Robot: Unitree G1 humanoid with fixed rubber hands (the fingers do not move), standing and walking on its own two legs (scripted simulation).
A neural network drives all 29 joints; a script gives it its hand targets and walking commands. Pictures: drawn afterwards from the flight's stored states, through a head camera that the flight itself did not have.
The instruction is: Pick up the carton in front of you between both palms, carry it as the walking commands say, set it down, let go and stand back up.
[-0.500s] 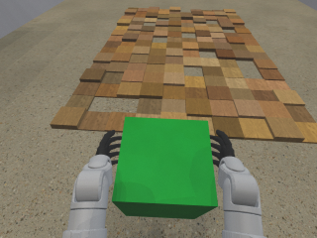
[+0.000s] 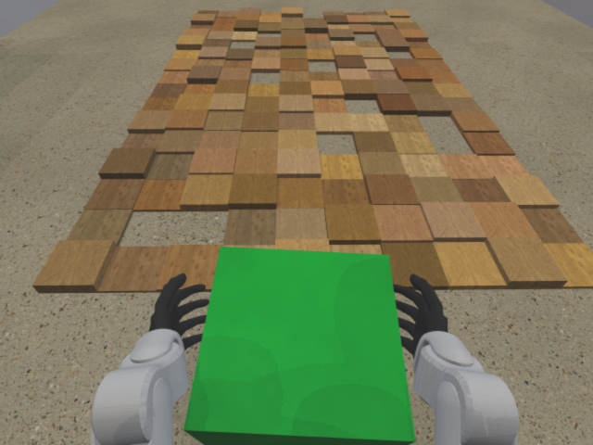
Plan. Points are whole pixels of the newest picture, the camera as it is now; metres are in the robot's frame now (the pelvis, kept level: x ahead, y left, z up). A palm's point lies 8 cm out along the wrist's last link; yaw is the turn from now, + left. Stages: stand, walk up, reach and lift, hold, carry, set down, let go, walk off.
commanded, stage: carry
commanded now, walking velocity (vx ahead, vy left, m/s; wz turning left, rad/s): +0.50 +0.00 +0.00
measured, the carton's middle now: (297, 363) +0.23 -0.01 +0.00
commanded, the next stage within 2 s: none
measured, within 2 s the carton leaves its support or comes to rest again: neither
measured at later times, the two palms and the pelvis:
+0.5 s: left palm (209, 156) +0.54 +0.14 +0.12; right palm (381, 151) +0.55 -0.17 +0.12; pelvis +0.31 -0.02 +0.00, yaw +2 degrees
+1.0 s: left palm (220, 51) +0.98 +0.16 +0.13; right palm (341, 51) +0.97 -0.15 +0.14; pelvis +0.63 +0.01 +0.00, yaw +1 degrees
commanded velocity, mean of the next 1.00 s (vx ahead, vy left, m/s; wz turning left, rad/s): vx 0.50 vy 0.00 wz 0.00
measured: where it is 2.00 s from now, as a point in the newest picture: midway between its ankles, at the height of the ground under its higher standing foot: (279, 216)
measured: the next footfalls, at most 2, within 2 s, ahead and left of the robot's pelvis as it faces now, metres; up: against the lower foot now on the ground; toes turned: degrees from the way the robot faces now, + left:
right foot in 0.04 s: +0.20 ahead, -0.11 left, +0.00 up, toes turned -10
left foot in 0.58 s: +0.54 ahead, +0.09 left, +0.00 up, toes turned +11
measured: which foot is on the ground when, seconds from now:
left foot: down 0.00-0.06, up 0.08-0.56, down 0.58-1.00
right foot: up 0.00-0.02, down 0.04-0.60, up 0.62-0.96, down 0.98-1.00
